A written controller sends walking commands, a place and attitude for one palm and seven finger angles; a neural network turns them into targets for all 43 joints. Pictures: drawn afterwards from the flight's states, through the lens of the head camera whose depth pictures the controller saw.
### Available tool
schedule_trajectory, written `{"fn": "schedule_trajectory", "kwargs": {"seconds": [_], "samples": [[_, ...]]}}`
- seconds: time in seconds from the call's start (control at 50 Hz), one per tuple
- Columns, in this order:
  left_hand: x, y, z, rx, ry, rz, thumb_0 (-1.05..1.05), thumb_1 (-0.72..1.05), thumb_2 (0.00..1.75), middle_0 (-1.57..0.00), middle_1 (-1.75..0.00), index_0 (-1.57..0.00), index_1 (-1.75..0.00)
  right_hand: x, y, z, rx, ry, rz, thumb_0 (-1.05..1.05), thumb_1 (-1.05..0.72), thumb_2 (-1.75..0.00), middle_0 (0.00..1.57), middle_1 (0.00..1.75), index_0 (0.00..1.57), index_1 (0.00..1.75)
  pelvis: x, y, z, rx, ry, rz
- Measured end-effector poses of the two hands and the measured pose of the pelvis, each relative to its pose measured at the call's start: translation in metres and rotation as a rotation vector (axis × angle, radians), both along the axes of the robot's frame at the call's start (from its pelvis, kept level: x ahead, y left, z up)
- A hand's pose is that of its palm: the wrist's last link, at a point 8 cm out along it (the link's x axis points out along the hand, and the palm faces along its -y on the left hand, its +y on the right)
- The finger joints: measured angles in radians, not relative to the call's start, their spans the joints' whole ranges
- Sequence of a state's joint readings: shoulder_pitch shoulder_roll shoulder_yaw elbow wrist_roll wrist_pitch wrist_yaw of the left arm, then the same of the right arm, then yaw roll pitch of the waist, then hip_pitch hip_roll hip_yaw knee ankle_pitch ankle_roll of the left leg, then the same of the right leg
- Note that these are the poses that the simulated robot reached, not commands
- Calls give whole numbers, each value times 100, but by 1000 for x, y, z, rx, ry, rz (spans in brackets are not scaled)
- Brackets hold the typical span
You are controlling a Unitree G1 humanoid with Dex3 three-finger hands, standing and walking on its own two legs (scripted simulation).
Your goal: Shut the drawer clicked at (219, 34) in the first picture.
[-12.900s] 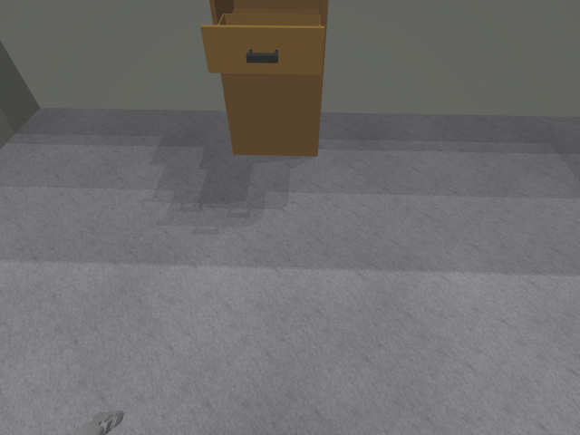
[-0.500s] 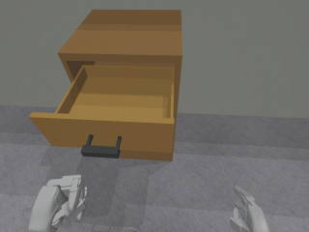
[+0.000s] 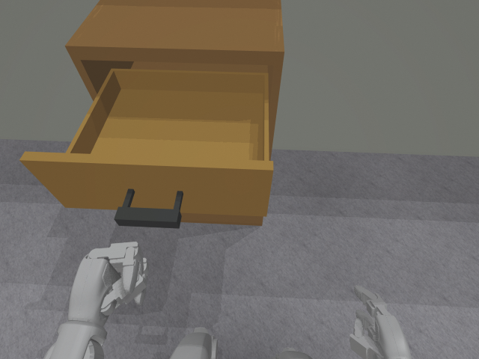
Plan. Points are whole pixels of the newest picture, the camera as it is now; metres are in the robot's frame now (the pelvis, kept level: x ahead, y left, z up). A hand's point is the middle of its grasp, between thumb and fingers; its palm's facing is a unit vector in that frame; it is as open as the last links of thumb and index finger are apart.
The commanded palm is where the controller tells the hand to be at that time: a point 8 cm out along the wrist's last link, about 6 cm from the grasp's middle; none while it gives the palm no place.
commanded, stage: bring the fist close to the handle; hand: left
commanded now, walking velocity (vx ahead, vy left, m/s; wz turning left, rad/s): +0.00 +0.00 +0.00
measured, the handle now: (151, 206) +0.37 +0.18 +0.01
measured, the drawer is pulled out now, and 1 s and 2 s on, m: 0.29 0.29 0.20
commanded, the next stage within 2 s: push the drawer shut in 0.84 s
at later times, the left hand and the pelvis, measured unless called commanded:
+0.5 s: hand (151, 260) +0.27 +0.16 +0.01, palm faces -0.04 -1.00 -0.04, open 3.3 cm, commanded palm +0.25 +0.21 +0.01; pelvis -0.01 +0.01 -0.03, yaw -1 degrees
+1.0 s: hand (150, 263) +0.27 +0.16 +0.01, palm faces -0.05 -1.00 -0.05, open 3.2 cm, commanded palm +0.26 +0.21 +0.01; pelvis -0.01 +0.01 -0.03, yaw -1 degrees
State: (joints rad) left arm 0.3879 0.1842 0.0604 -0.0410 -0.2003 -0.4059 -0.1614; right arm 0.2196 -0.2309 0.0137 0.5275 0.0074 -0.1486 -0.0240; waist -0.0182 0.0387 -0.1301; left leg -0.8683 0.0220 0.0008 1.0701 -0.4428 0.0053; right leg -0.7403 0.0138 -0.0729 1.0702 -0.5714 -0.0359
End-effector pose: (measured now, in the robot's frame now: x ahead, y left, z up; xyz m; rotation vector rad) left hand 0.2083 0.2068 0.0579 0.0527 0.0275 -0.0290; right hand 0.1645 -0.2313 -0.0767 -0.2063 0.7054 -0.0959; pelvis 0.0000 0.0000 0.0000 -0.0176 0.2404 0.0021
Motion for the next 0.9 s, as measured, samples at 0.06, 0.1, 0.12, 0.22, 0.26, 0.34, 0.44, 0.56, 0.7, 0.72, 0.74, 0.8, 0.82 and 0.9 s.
{"fn": "schedule_trajectory", "kwargs": {"seconds": [0.06,0.1,0.12,0.22,0.26,0.34,0.44,0.56,0.7,0.72,0.74,0.8,0.82,0.9], "samples": [[5,2,-7,2,2,-5,2,89,90,-140,-160,-140,-160,-4,0,-6,-5,21,1,1,-90,-90,20,30,21,30,-1,1,-4,-3,13,-2],[8,2,-11,-3,3,-13,2,90,90,-140,-160,-140,-160,-6,1,-9,-9,29,-1,1,-90,-90,20,30,21,30,-2,3,-7,-6,20,-1],[10,1,-13,-5,2,-17,2,90,90,-140,-160,-140,-160,-7,1,-10,-11,32,-2,1,-90,-90,20,30,21,30,-3,3,-8,-7,22,-2],[18,-1,-22,-12,-5,-29,2,90,90,-140,-160,-140,-160,-11,0,-16,-23,44,-5,1,-90,-90,20,30,21,30,-6,6,-13,-11,39,-4],[22,-2,-27,-13,-6,-29,2,89,90,-140,-160,-140,-160,-12,0,-18,-27,50,-3,1,-90,-90,20,30,21,30,-7,7,-16,-12,47,-4],[31,1,-38,-9,-4,-23,2,89,90,-140,-160,-140,-160,-15,0,-25,-36,70,-1,1,-90,-90,20,30,21,30,-10,8,-22,-14,62,-7],[42,8,-47,-6,-10,-9,2,89,90,-140,-160,-140,-160,-19,0,-33,-41,101,-1,1,-90,-90,20,30,21,30,-13,9,-28,-19,78,-7],[50,6,-47,-16,-18,-25,2,90,90,-140,-160,-140,-160,-23,2,-39,-35,130,-10,1,-90,-90,20,30,21,30,-13,11,-30,-23,87,-9],[45,5,-43,-17,0,-22,2,90,90,-139,-160,-140,-160,-25,7,-35,-17,136,-20,1,-90,-90,20,30,21,30,-10,14,-25,-20,80,-13],[43,5,-43,-18,3,-18,2,90,90,-139,-160,-140,-160,-24,7,-34,-17,135,-19,1,-90,-90,20,30,21,30,-10,14,-25,-20,80,-13],[42,5,-44,-18,5,-14,2,90,90,-140,-160,-140,-160,-24,7,-34,-17,134,-18,1,-90,-90,20,30,21,30,-10,14,-25,-20,80,-14],[39,6,-47,-19,5,-6,2,90,90,-140,-160,-140,-160,-22,7,-33,-22,132,-14,1,-90,-90,20,30,21,30,-10,13,-25,-20,81,-13],[38,6,-47,-17,3,-5,2,89,90,-140,-160,-140,-160,-21,7,-33,-25,132,-12,1,-90,-90,20,30,21,30,-10,13,-26,-21,81,-12],[37,7,-48,-13,-15,-11,2,89,90,-140,-160,-140,-160,-17,5,-34,-36,128,-7,1,-90,-90,20,30,21,30,-11,13,-28,-24,83,-9]]}}
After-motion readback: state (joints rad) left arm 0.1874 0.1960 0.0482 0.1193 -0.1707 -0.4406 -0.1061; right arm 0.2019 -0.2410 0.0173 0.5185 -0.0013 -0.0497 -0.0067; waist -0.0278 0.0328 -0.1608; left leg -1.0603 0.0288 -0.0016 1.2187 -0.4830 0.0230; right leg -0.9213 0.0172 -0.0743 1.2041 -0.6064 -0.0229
